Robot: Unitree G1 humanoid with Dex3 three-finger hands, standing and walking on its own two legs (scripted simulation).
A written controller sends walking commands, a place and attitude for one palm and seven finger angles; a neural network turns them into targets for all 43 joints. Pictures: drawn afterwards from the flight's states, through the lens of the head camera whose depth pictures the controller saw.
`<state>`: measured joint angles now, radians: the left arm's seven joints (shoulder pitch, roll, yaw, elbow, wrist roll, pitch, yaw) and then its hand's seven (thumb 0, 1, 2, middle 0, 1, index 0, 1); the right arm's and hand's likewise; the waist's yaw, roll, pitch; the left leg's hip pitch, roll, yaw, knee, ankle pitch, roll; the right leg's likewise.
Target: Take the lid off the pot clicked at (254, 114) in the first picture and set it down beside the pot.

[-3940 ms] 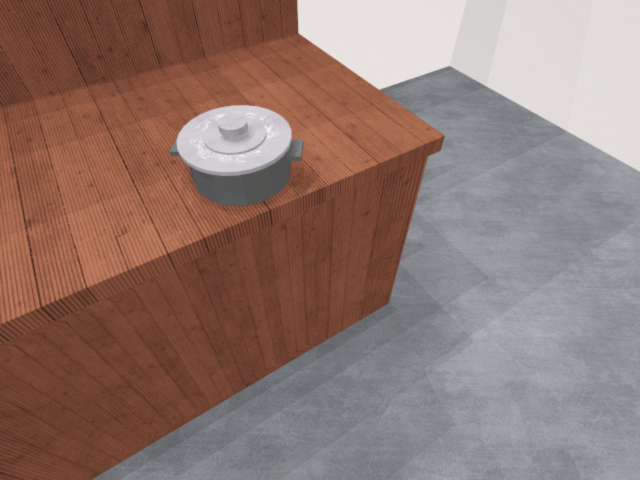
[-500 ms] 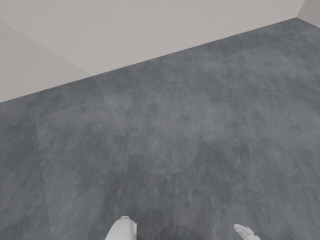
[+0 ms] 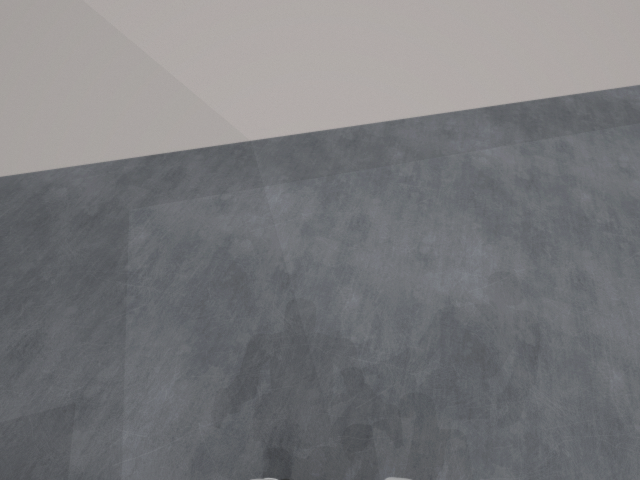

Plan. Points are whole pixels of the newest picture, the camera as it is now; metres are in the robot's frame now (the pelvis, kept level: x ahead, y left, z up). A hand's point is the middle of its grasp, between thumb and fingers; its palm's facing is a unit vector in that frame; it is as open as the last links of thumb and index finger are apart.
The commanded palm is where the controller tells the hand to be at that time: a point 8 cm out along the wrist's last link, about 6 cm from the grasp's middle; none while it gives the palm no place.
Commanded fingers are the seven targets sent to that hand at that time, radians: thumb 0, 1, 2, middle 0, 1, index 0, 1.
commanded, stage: turn to face it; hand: left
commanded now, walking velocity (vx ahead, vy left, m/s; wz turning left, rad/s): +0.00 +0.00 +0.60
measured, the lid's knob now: out of the picture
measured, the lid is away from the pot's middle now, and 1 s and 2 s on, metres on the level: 0.00 0.00 0.00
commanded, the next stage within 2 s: none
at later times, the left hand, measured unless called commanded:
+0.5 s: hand out of the picture -0.05 +0.18 -0.18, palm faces +0.37 -0.90 -0.23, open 7.4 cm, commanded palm none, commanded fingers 0.00 0.90 0.90 -0.20 -0.30 -0.20 -0.30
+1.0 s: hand out of the picture -0.04 +0.23 -0.14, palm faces +0.57 -0.76 -0.30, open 7.4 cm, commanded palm none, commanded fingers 0.00 0.90 0.90 -0.20 -0.30 -0.20 -0.30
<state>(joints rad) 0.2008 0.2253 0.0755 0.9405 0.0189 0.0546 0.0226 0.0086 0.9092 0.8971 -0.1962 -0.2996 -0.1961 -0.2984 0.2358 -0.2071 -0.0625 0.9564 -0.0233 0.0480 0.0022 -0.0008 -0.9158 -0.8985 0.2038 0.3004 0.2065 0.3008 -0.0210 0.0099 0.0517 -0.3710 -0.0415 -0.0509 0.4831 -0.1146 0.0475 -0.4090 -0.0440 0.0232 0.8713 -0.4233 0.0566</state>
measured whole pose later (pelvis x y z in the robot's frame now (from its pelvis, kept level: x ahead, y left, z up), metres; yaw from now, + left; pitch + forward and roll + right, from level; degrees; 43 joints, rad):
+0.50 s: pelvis -0.02 -0.02 -0.01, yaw +21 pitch -1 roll +1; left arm 0.27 0.22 0.04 0.89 0.03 0.03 0.02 0.01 0.90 0.90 -0.20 -0.30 -0.20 -0.30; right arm 0.11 -0.26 -0.07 0.90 -0.01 0.07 0.03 0.00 -0.91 -0.90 0.20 0.30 0.20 0.30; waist 0.02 -0.04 0.12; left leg -0.33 0.02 0.10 0.69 -0.35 -0.05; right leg -0.20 -0.18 -0.23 0.63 -0.38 0.05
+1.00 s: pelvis -0.02 -0.03 +0.00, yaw +37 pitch +1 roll -1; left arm 0.12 0.26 0.06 0.85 0.01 0.05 0.02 0.01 0.91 0.90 -0.20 -0.30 -0.20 -0.30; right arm 0.22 -0.23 -0.07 0.91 -0.02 0.06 0.01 0.00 -0.90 -0.90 0.20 0.30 0.21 0.30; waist -0.04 0.03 0.08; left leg -0.33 -0.09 -0.15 0.52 -0.18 0.02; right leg -0.34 -0.01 0.03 0.69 -0.38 0.08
